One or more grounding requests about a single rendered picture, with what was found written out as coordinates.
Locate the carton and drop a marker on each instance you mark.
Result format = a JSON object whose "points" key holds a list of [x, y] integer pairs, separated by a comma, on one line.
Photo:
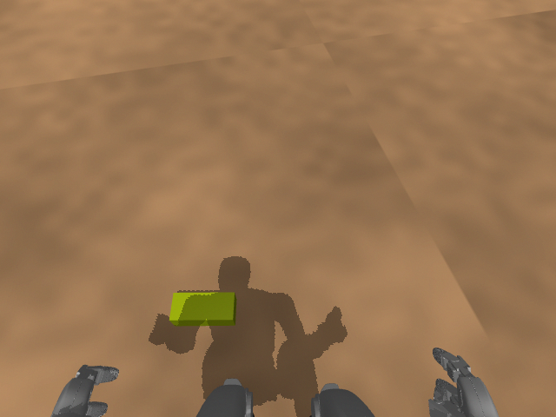
{"points": [[203, 309]]}

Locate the right robot hand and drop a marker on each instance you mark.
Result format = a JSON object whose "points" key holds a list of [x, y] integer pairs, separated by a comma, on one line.
{"points": [[469, 399]]}

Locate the left robot hand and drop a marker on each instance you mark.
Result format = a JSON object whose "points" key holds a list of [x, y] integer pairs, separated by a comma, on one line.
{"points": [[76, 394]]}

